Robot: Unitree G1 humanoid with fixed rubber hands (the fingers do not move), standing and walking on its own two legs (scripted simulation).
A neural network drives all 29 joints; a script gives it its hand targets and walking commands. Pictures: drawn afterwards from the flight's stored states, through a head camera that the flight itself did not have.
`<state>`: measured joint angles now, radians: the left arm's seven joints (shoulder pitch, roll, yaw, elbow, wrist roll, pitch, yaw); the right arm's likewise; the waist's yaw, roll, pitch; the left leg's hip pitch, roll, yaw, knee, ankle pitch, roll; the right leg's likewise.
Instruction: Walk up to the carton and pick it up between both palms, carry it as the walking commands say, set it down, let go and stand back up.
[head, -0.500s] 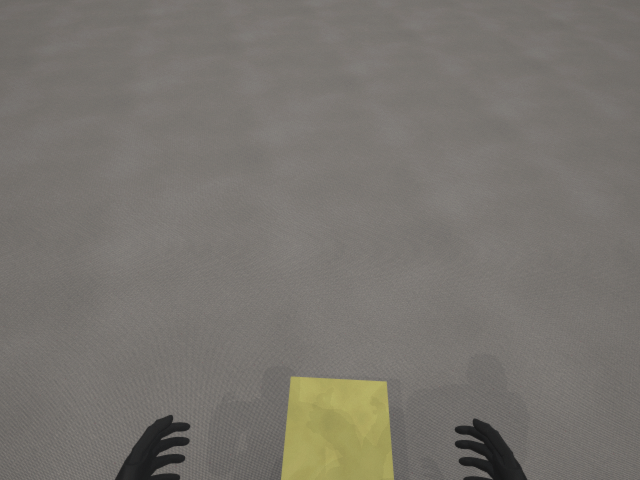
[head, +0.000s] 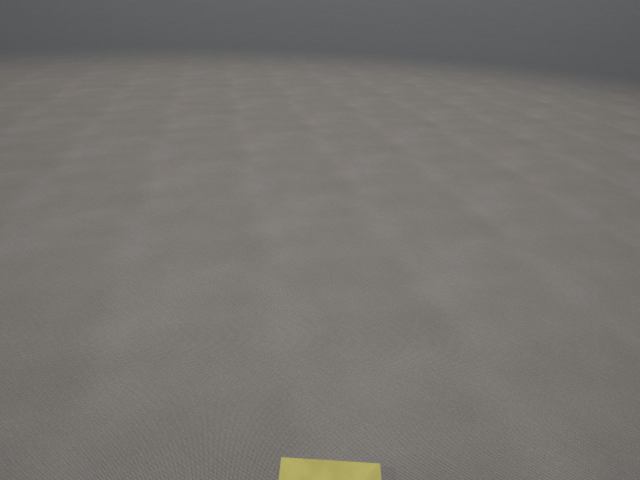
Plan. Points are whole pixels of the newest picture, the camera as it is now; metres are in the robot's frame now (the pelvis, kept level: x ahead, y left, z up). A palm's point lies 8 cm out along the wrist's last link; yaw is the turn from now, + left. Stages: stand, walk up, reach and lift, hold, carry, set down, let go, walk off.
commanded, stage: stand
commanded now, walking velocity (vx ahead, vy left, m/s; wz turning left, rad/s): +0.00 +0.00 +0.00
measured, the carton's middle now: out of the picture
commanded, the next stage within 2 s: none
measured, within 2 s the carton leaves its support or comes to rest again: neither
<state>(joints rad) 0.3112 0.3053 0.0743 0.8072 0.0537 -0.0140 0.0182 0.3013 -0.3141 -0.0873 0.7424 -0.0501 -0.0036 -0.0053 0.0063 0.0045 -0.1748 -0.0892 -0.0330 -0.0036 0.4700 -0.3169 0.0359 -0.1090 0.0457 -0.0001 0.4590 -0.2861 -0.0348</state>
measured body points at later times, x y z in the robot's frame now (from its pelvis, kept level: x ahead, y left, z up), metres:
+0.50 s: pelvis -0.07 +0.01 +0.00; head -0.13 +0.01 +0.45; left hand +0.00 +0.31 -0.12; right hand -0.02 -0.29 -0.12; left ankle -0.04 +0.10 -0.74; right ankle -0.02 -0.10 -0.74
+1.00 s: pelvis -0.05 +0.03 +0.00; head -0.09 +0.04 +0.45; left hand +0.00 +0.33 -0.13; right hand +0.00 -0.28 -0.12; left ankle -0.04 +0.10 -0.74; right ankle -0.02 -0.10 -0.74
